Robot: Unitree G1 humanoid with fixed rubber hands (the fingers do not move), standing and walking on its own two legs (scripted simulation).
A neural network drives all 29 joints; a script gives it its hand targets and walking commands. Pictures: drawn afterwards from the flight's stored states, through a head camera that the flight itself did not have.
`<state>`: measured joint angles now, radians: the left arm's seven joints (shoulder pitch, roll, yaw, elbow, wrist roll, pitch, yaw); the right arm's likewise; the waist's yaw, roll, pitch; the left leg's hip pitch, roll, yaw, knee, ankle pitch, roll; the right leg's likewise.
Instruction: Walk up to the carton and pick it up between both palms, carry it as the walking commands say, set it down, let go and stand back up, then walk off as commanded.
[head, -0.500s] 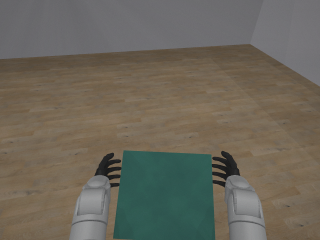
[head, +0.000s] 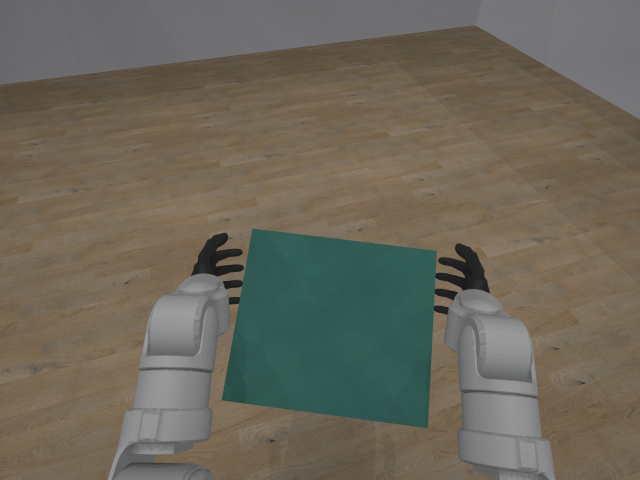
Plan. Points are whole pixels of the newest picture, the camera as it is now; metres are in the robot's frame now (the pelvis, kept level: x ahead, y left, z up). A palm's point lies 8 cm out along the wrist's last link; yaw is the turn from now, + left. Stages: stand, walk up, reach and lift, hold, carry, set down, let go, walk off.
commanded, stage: carry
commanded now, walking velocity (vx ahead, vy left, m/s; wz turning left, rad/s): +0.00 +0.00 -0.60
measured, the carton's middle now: (332, 324) +0.35 +0.01 -0.01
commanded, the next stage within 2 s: none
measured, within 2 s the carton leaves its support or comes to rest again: neither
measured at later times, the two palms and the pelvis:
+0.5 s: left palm (287, 253) +0.38 +0.07 +0.11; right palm (555, 319) +0.30 -0.23 +0.11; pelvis -0.03 +0.00 +0.01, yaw -19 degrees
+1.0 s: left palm (408, 275) +0.35 -0.08 +0.11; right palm out of the picture +0.17 -0.34 +0.11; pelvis -0.06 +0.01 +0.00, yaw -38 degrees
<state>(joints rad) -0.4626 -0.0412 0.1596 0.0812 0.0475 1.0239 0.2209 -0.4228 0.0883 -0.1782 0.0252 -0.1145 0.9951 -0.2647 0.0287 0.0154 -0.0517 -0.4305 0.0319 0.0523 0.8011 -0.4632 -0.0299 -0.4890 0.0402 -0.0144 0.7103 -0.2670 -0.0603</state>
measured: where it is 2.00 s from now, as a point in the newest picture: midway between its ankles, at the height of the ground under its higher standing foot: outside the picture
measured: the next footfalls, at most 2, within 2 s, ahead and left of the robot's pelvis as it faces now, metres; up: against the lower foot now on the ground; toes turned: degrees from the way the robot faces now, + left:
left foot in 0.26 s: -0.01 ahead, +0.13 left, +0.00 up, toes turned -5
right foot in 0.54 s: -0.01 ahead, -0.13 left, +0.00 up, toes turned -23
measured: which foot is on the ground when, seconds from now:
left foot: up 0.00-0.24, down 0.26-0.54, up 0.56-0.78, down 0.80-1.00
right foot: down 0.00-0.28, up 0.30-0.52, down 0.54-0.80, up 0.82-1.00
